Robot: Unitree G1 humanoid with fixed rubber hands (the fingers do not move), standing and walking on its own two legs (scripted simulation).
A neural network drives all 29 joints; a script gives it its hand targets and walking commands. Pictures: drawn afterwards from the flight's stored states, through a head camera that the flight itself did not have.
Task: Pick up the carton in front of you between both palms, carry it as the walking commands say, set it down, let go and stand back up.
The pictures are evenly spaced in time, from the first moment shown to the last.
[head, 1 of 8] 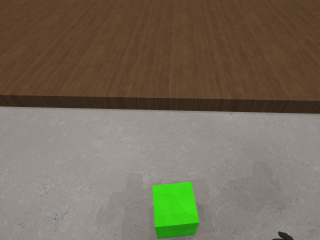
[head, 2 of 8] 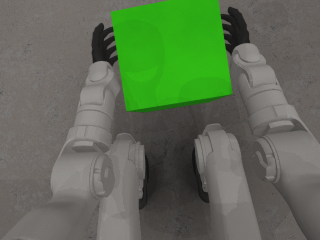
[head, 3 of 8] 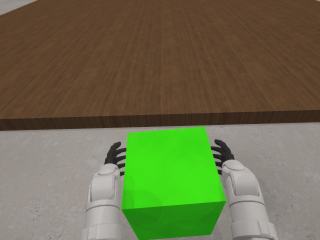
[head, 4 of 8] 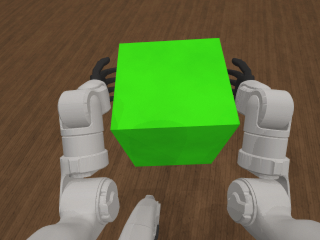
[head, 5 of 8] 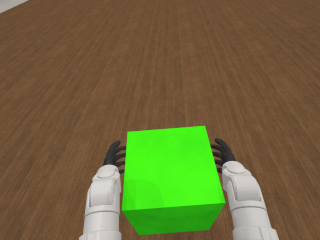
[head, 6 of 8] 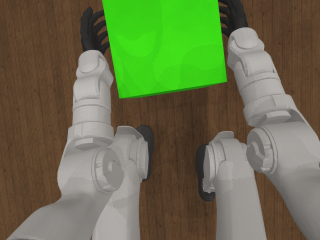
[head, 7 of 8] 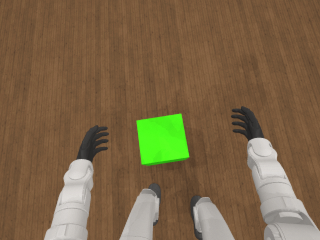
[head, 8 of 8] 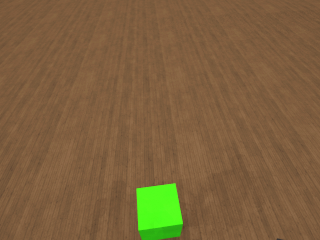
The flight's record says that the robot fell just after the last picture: no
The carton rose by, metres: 0.93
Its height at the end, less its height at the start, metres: +0.15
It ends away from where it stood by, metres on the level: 2.23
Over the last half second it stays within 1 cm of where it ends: yes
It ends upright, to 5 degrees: yes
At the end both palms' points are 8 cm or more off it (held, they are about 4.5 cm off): yes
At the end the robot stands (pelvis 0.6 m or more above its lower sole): yes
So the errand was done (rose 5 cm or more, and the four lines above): yes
